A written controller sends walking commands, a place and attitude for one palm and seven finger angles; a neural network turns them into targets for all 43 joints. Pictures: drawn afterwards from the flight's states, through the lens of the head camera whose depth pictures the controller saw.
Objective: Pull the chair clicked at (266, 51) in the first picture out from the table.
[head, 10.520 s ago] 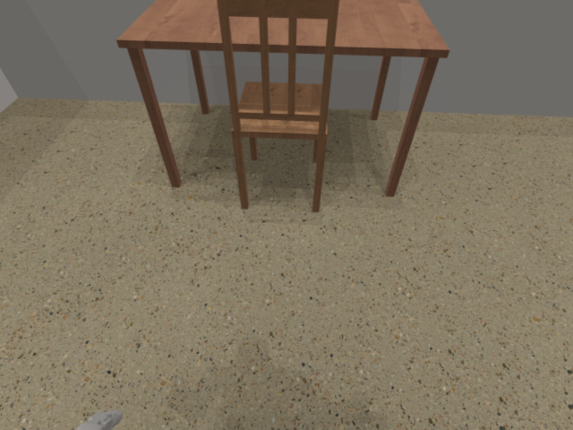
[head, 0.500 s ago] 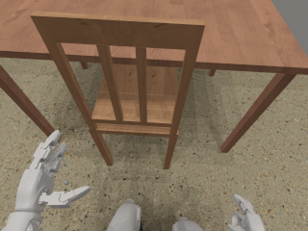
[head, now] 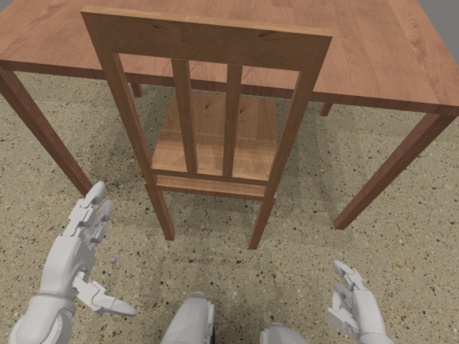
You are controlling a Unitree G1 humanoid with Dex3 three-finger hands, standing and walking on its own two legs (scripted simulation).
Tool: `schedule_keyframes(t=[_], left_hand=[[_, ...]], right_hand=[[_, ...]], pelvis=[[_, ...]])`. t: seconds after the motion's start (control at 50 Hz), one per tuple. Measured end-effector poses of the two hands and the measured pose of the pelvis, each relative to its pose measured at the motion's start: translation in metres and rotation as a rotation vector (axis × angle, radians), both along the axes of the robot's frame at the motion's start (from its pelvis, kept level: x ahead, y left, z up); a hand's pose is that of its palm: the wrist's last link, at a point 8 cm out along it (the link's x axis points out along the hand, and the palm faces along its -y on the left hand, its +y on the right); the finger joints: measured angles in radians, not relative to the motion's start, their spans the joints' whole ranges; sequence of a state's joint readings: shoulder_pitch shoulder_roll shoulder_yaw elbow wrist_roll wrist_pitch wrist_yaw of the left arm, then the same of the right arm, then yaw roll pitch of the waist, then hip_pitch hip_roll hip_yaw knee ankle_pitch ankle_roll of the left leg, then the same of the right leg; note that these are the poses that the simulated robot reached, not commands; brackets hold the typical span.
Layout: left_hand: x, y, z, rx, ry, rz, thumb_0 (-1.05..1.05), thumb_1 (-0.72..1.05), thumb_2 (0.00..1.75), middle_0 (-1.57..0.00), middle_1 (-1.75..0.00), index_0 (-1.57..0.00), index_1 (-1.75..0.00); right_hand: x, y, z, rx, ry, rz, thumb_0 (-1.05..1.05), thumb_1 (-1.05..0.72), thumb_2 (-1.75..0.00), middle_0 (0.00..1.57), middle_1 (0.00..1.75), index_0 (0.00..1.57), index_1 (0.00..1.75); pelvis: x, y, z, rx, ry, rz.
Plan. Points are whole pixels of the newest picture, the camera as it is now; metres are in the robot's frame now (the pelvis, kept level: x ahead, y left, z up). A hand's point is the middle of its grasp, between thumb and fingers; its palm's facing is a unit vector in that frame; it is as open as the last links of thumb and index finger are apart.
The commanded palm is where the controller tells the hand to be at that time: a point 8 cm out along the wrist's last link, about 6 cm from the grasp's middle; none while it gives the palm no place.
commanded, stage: raise the hand toward the chair's back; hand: left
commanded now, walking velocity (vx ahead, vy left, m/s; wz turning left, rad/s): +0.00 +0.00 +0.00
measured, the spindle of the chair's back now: (187, 126) +0.53 +0.14 +0.02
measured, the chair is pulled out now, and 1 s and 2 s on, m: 0.00 0.00 0.00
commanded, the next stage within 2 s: aim the fingers beside a spindle in 0.68 s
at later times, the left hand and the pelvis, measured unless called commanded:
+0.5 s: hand (119, 240) +0.26 +0.20 +0.05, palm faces +0.02 -1.00 -0.05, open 16.9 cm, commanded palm +0.23 +0.24 +0.06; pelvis +0.01 -0.01 +0.00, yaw +0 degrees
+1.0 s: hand (140, 237) +0.27 +0.17 +0.04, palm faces -0.05 -1.00 -0.04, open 17.0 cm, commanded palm +0.25 +0.23 +0.05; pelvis +0.01 -0.02 +0.00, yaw +0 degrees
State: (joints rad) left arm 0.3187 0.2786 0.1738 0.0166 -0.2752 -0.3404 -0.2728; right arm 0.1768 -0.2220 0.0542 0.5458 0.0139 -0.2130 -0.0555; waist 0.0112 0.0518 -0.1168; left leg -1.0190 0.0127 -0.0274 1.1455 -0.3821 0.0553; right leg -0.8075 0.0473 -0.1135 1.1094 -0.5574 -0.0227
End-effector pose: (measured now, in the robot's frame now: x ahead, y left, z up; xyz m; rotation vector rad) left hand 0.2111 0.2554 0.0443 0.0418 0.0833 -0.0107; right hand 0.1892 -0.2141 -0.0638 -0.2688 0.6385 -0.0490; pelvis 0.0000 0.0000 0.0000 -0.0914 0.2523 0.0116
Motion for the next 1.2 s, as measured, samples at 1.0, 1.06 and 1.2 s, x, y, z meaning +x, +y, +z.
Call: schedule_keyframes(t=[1.0, 1.06, 1.2], left_hand=[[0.04, -0.03, -0.002, -0.007, -0.052, -0.037, -0.01, -0.5, 0.3, -0.06, -0.08, -0.06, -0.08], [0.048, -0.033, -0.002, -0.002, -0.066, -0.035, -0.01, -0.5, 0.3, -0.06, -0.08, -0.06, -0.08], [0.058, -0.03, 0.001, 0.015, -0.084, -0.001, -0.01, -0.5, 0.3, -0.06, -0.08, -0.06, -0.08]], right_hand=[[-0.012, -0.035, -0.014, -0.025, 0.042, -0.032, 0.01, -0.91, -0.9, 0.2, 0.3, 0.2, 0.3], [-0.017, -0.037, -0.016, -0.029, 0.057, -0.04, 0.01, -0.91, -0.9, 0.2, 0.3, 0.2, 0.3], [-0.028, -0.042, -0.021, -0.023, 0.098, -0.058, 0.01, -0.91, -0.9, 0.2, 0.3, 0.2, 0.3]], pelvis=[[0.005, -0.016, -0.005, 0.019, 0.02, -0.012], [0.005, -0.016, -0.006, 0.02, 0.024, -0.016], [0.007, -0.017, -0.006, 0.025, 0.032, -0.023]])
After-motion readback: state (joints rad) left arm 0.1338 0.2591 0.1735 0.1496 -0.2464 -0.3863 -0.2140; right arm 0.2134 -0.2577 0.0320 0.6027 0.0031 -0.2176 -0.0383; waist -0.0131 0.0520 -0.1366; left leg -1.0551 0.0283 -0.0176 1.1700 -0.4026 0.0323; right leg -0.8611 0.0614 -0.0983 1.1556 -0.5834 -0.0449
